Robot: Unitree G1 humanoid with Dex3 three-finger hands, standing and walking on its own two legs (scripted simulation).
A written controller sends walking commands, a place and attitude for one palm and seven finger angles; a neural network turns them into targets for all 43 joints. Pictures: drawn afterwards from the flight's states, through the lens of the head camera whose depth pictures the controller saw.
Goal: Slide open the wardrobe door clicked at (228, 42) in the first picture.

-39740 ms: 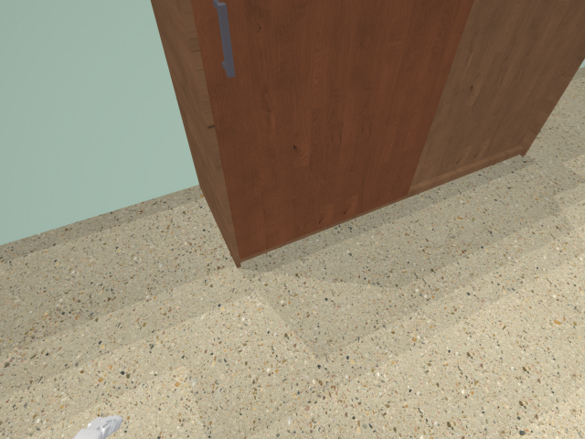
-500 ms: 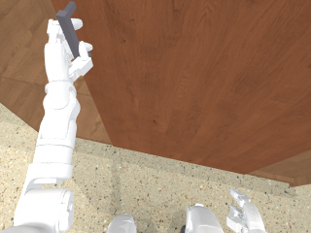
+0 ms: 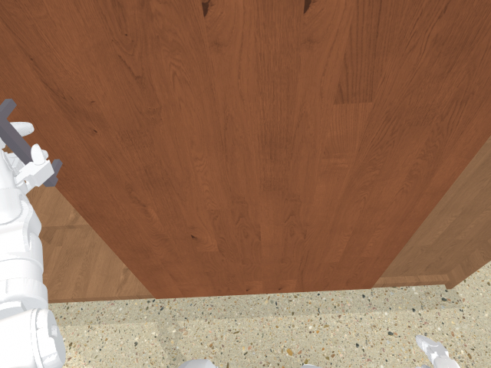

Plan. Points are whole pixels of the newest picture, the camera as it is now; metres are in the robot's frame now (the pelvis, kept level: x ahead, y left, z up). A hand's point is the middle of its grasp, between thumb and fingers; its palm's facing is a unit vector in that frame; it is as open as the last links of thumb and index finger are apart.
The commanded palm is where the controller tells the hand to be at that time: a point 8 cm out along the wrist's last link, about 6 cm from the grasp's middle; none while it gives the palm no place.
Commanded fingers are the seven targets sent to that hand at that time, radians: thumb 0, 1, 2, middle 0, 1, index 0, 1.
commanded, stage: stop walking and hold the door there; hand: left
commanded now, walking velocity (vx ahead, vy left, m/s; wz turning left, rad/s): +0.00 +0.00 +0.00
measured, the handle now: (30, 145) +0.43 +0.36 +0.15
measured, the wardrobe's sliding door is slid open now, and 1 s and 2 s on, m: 0.51 0.51 0.51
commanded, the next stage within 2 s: none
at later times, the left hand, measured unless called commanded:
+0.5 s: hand (38, 168) +0.38 +0.33 +0.14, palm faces +0.39 -0.89 -0.22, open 6.1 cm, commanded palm +0.35 +0.36 +0.12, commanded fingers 0.00 0.90 0.90 -0.45 -1.40 -0.45 -1.40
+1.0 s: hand (38, 167) +0.38 +0.33 +0.15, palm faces +0.38 -0.89 -0.23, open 6.0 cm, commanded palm +0.35 +0.37 +0.12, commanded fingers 0.00 0.90 0.90 -0.45 -1.40 -0.45 -1.40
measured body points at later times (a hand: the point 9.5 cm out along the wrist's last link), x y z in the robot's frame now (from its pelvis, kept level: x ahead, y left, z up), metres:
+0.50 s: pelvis -0.07 +0.07 +0.00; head -0.05 +0.06 +0.45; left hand +0.36 +0.37 +0.16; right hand +0.00 -0.19 -0.12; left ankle -0.01 +0.15 -0.74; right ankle -0.04 -0.08 -0.73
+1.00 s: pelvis -0.07 +0.07 +0.00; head -0.06 +0.05 +0.45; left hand +0.36 +0.37 +0.16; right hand -0.05 -0.23 -0.13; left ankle -0.01 +0.16 -0.73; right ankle -0.04 -0.08 -0.74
